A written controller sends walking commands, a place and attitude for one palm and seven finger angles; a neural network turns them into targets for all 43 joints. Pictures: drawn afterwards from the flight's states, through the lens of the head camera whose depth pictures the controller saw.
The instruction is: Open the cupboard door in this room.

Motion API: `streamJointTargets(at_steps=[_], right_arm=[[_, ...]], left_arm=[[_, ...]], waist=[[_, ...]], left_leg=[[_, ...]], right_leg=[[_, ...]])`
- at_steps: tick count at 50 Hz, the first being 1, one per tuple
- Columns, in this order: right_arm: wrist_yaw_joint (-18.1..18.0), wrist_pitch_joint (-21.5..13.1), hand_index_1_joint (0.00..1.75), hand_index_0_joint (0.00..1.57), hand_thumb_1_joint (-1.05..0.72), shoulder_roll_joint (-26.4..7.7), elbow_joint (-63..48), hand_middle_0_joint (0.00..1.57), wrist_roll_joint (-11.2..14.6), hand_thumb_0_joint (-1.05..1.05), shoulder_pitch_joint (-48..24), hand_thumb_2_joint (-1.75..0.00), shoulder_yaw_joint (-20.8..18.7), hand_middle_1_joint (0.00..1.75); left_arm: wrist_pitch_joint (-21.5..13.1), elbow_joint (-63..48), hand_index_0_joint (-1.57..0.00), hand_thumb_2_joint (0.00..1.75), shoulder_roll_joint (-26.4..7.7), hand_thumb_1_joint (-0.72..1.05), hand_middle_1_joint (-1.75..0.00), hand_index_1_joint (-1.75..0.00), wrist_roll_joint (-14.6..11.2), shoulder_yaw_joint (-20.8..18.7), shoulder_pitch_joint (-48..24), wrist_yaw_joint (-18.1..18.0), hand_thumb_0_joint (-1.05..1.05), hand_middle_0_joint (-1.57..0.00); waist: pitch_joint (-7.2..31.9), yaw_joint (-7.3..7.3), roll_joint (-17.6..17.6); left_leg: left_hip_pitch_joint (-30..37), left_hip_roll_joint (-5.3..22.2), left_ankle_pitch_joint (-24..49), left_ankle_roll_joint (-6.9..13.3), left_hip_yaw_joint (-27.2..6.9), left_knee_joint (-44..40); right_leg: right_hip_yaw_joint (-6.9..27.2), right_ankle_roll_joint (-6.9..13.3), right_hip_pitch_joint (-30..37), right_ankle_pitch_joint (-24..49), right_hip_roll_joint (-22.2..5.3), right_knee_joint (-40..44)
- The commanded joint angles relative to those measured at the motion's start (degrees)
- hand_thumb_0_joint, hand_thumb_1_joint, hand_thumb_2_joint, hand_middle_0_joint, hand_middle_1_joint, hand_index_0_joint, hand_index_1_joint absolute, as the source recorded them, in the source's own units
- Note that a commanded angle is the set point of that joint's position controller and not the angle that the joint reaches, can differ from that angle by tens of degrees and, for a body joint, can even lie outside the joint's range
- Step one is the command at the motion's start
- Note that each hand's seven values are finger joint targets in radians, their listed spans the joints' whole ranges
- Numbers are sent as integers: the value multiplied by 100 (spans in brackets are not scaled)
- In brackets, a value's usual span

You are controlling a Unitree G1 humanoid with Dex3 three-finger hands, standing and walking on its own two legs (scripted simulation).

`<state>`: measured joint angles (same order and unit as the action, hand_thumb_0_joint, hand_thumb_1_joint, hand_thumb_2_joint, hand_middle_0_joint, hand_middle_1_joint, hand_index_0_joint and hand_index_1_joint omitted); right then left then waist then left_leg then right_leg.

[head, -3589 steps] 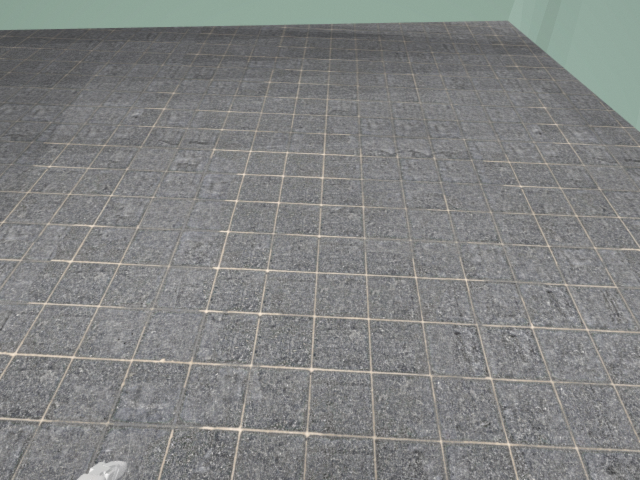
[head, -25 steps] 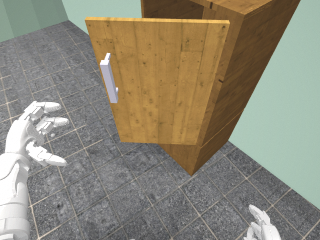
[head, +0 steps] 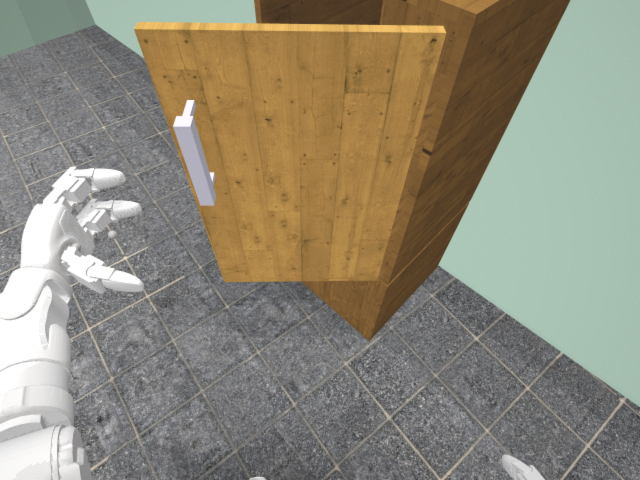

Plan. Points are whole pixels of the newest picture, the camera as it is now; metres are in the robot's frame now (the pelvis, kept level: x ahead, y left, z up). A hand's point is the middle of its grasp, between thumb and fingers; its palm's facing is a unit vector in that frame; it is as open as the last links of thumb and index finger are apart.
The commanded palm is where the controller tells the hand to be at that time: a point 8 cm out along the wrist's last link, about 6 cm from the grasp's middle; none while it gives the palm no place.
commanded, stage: move the hooked fingers beside the handle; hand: left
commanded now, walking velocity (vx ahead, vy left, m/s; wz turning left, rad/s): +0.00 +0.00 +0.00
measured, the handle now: (199, 155) +0.54 +0.19 +0.08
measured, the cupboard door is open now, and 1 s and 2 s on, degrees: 45 45 45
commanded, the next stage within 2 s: slide the fingers in behind the handle in 1.66 s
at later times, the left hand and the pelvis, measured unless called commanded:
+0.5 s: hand (143, 193) +0.45 +0.24 +0.09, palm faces +0.02 -1.00 +0.01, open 14.0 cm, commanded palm +0.43 +0.30 +0.08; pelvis +0.00 +0.00 -0.01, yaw -1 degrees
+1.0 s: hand (156, 165) +0.51 +0.24 +0.09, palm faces +0.01 -1.00 -0.01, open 14.0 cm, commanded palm +0.47 +0.29 +0.08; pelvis +0.00 +0.00 -0.02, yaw -2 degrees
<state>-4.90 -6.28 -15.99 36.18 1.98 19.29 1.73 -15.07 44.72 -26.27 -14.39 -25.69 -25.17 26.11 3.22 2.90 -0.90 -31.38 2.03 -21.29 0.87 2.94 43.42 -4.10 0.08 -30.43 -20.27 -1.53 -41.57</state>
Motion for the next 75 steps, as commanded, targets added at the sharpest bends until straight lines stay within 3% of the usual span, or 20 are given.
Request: streamJointTargets(at_steps=[1, 4, 8, 11, 18, 21, 25, 28, 31, 36, 40, 44, 47, 52, 55, 58, 61, 66, 72, 75], right_arm=[[-58, -152, 30, 20, -90, -962, -606, 20, 25, 0, 215, -90, -319, 30], [-32, -87, 30, 20, -90, -941, -621, 20, 15, 0, 270, -90, -319, 30], [-18, -14, 30, 20, -90, -955, -543, 20, -2, 0, 383, -90, -338, 30], [-5, 67, 30, 20, -90, -970, -448, 20, -12, 0, 461, -90, -329, 30], [62, 256, 30, 20, -90, -1002, -437, 20, -66, 0, 650, -90, -346, 30], [68, 360, 30, 20, -90, -1027, -400, 20, -70, 0, 736, -90, -326, 30], [70, 478, 30, 20, -90, -1060, -390, 20, -70, 0, 836, -90, -316, 30], [73, 540, 30, 20, -90, -1054, -389, 20, -90, 0, 938, -90, -333, 30], [79, 591, 30, 20, -90, -1066, -328, 20, -96, 0, 1042, -90, -326, 30], [82, 705, 30, 20, -90, -1122, -303, 20, -116, 0, 1222, -90, -313, 30], [115, 772, 30, 20, -90, -1111, -315, 20, -146, 0, 1312, -90, -334, 30], [131, 857, 30, 20, -90, -1149, -319, 20, -151, 0, 1404, -90, -315, 30], [157, 907, 30, 20, -90, -1113, -398, 20, -166, 0, 1422, -90, -324, 30], [188, 980, 30, 20, -90, -1121, -480, 20, -151, 0, 1385, -90, -358, 30], [178, 1011, 30, 20, -90, -1113, -470, 20, -142, 0, 1359, -90, -354, 30], [185, 1003, 30, 20, -90, -1069, -485, 20, -158, 0, 1329, -90, -370, 30], [189, 986, 30, 20, -90, -1051, -435, 20, -152, 0, 1286, -90, -356, 30], [169, 989, 30, 20, -90, -1078, -399, 20, -148, 0, 1259, -90, -344, 30], [196, 968, 30, 20, -90, -1060, -428, 20, -166, 0, 1219, -90, -354, 30], [231, 964, 30, 20, -90, -1016, -452, 20, -152, 0, 1147, -90, -352, 30]], left_arm=[[-362, -642, -30, 30, -1880, -50, -120, -120, -111, -445, -2064, -46, 0, -30], [-434, -617, -30, 30, -1841, -50, -120, -120, 37, -259, -2594, -68, 0, -30], [-610, -528, -30, 30, -1761, -50, -120, -120, 73, -108, -3141, -123, 0, -30], [-603, -25, -30, 30, -1719, -50, -120, -120, 106, -48, -3342, -169, 0, -30], [-732, 135, -30, 30, -2068, -50, -120, -120, 307, -212, -3882, -318, 0, -30], [-733, 551, -30, 30, -2198, -50, -120, -120, 317, -295, -3947, -351, 0, -30], [-677, 865, -30, 30, -2498, -50, -120, -120, 516, -330, -4264, -352, 0, -30], [-779, 758, -30, 30, -2560, -50, -120, -120, 510, -356, -4464, -310, 0, -30], [-769, 1015, -30, 30, -2441, -50, -120, -120, 473, -238, -4656, -270, 0, -30], [-641, 1338, -30, 30, -2886, -50, -120, -120, 595, -450, -4776, -282, 0, -30], [-727, 1104, -30, 30, -3033, -50, -120, -120, 672, -543, -4955, -333, 0, -30], [-624, 1544, -30, 30, -3165, -50, -120, -120, 695, -625, -4881, -313, 0, -30], [-648, 1256, -30, 30, -3032, -50, -120, -120, 742, -496, -4780, -257, 0, -30], [-658, 1209, -30, 30, -2984, -50, -120, -120, 534, -682, -4354, -248, 0, -30], [-640, 1052, -30, 30, -2985, -50, -120, -120, 626, -564, -4635, -286, 0, -30], [-801, 690, -30, 30, -3001, -50, -120, -120, 617, -657, -4627, -316, 0, -30], [-828, 712, -30, 30, -2565, -50, -120, -120, 500, -347, -4735, -251, 0, -30], [-648, 1086, -30, 30, -2429, -50, -120, -120, 506, -244, -4617, -267, 0, -30], [-798, 750, -30, 30, -2645, -50, -120, -120, 568, -409, -4737, -380, 0, -30], [-816, 691, -30, 30, -2277, -50, -120, -120, 540, -163, -4692, -400, 0, -30]], waist=[[1578, 0, -88], [1750, 60, -472], [2089, 168, -512], [1836, 241, -302], [2442, 239, -642], [2188, 294, -264], [2119, 376, -515], [2506, 416, -639], [2359, 517, -575], [2332, 549, -442], [2757, 537, -801], [2488, 588, -495], [2745, 522, -938], [2687, 468, -546], [2499, 553, -600], [2946, 457, -1050], [2715, 578, -945], [2420, 599, -650], [2821, 493, -946], [2693, 528, -933]], left_leg=[[763, -138, 1632, 69, -323, -465], [873, -143, 1638, 52, -344, -429], [1143, -105, 1827, 33, -422, -309], [941, -90, 1674, 53, -444, -278], [1112, -70, 1976, 15, -481, -127], [710, -61, 1833, 61, -453, -95], [442, -84, 1547, 83, -398, -57], [654, -65, 1844, 81, -400, 38], [565, -52, 1787, 91, -418, 94], [217, -55, 1737, 131, -389, 153], [512, -39, 2090, 110, -390, 236], [176, -32, 1902, 133, -378, 252], [531, -24, 2296, 106, -364, 281], [429, -12, 2394, 127, -332, 269], [333, -23, 2103, 149, -324, 238], [846, -12, 2598, 92, -366, 320], [928, 10, 2627, 98, -400, 315], [732, 8, 2353, 101, -436, 272], [939, 12, 2675, 47, -468, 349], [956, 20, 2633, 39, -467, 326]], right_leg=[[199, 116, 595, 1746, 248, 371], [191, 121, 403, 1635, 246, 318], [171, 127, 231, 1630, 285, 242], [143, 131, 59, 1495, 293, 238], [170, 116, -15, 1618, 301, 76], [166, 109, 28, 1633, 334, 54], [235, 83, -77, 1502, 316, 52], [252, 81, -41, 1708, 344, -6], [239, 94, -187, 1632, 371, -16], [282, 67, -88, 1742, 376, -32], [295, 62, -119, 1935, 386, -83], [287, 42, -130, 1873, 409, -68], [258, 71, -205, 2078, 409, -132], [244, 55, -42, 2262, 447, -111], [261, 37, -120, 2087, 432, -75], [246, 80, -159, 2252, 449, -152], [204, 88, -321, 2201, 467, -129], [158, 85, -443, 1969, 448, -103], [179, 89, -382, 2102, 437, -209], [150, 83, -431, 2039, 441, -179]])
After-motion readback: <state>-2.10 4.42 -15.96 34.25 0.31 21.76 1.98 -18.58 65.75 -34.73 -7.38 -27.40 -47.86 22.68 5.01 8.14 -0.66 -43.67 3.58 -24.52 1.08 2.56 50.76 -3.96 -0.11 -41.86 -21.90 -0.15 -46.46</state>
